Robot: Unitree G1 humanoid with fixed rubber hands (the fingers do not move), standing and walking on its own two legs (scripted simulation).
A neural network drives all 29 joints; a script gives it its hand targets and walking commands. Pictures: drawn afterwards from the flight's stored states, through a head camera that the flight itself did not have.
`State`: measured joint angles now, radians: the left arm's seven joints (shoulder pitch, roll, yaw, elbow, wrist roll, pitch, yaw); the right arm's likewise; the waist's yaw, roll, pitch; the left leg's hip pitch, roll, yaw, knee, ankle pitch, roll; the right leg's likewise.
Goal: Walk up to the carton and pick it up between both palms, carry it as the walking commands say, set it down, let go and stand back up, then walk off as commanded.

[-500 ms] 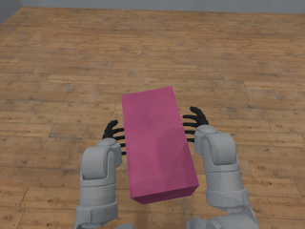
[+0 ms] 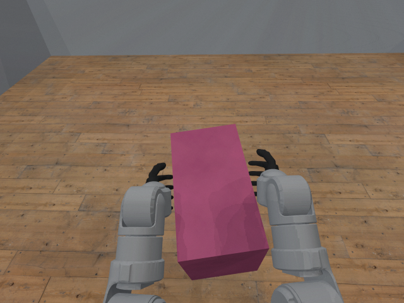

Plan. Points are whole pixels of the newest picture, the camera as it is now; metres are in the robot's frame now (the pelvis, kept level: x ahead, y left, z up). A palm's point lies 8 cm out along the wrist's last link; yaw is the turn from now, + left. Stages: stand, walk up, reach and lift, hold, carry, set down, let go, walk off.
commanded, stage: carry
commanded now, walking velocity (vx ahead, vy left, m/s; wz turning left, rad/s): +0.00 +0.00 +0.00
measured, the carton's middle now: (213, 201) +0.33 +0.00 +0.02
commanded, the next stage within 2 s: none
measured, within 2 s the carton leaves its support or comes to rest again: neither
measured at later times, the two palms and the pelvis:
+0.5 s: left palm (163, 185) +0.31 +0.10 +0.10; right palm (274, 176) +0.32 -0.12 +0.11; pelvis +0.01 -0.01 +0.00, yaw +0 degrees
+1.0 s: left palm (178, 184) +0.32 +0.07 +0.09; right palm (291, 177) +0.33 -0.16 +0.10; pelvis +0.02 -0.04 +0.00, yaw -1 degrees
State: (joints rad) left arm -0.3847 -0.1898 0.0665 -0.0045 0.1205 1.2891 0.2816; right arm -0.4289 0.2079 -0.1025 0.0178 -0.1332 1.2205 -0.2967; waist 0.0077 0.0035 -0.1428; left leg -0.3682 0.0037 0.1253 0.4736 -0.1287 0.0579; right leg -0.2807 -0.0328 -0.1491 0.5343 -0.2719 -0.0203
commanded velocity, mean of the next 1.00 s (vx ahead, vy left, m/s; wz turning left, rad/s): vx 0.00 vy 0.00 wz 0.00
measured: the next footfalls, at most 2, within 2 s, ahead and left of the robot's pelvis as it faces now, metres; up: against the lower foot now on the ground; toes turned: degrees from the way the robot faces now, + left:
none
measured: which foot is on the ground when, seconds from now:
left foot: down 0.00-1.00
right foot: down 0.00-1.00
